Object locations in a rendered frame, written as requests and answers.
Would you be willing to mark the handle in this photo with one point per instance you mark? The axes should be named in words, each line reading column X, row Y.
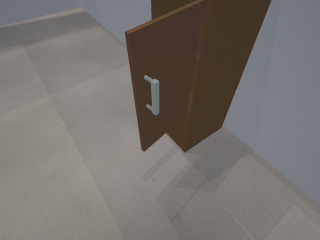
column 155, row 95

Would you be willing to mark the cupboard door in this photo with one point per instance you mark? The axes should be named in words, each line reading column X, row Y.
column 164, row 49

